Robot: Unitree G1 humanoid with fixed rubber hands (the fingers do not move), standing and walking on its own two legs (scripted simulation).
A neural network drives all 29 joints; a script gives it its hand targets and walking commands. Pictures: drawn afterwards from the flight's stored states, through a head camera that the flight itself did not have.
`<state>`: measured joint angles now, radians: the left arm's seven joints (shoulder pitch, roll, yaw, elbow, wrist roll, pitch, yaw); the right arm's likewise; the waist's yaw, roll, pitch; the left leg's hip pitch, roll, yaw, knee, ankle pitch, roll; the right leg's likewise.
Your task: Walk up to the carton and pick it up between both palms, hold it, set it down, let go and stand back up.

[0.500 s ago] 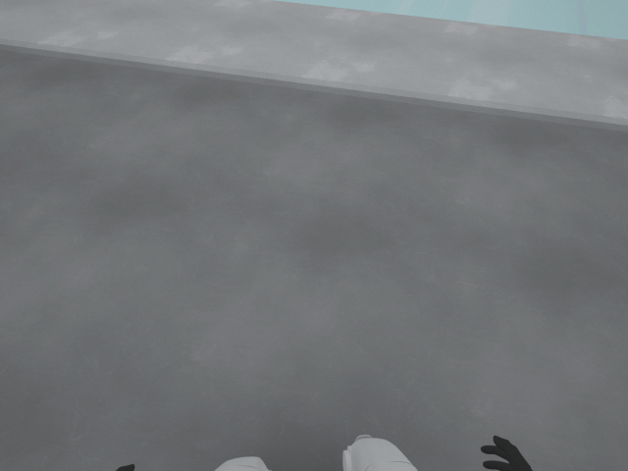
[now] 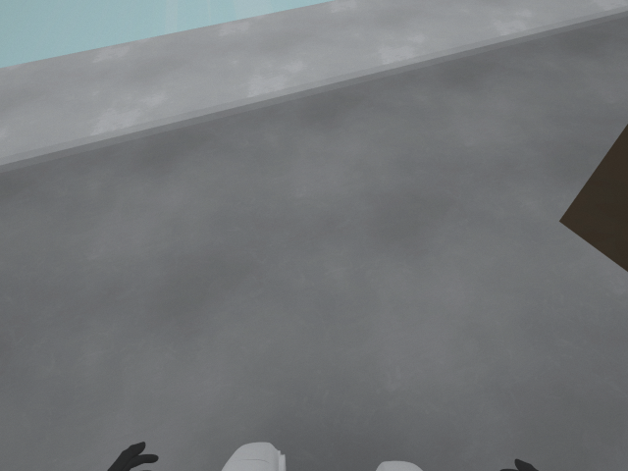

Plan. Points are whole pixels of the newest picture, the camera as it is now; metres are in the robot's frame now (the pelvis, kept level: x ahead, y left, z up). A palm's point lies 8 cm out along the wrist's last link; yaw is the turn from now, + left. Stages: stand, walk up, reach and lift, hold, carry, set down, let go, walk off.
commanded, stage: walk up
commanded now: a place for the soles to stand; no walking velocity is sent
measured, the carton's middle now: out of the picture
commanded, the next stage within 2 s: none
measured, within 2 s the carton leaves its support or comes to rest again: neither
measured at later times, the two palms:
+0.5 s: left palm (291, 273) +0.43 +0.07 -0.10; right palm out of the picture +0.06 -0.37 -0.13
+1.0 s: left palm (394, 201) +0.61 -0.13 -0.11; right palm out of the picture +0.19 -0.45 -0.11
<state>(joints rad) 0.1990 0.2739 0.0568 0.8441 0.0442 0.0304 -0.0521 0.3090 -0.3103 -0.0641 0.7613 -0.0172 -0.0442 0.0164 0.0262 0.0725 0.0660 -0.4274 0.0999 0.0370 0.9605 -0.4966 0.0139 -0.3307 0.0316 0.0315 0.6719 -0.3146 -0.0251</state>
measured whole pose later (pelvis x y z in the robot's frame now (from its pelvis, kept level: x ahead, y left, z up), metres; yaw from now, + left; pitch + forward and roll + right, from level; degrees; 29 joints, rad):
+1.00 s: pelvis +0.35 -0.23 +0.00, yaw -46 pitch -3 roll +1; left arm 0.25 0.27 0.06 0.73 0.03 0.00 -0.08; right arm 0.39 -0.28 -0.03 0.71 -0.05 -0.07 -0.01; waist -0.04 -0.03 0.10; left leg -0.12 0.18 0.25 0.64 -0.43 -0.06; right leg -0.52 -0.07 -0.02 0.85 -0.36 0.00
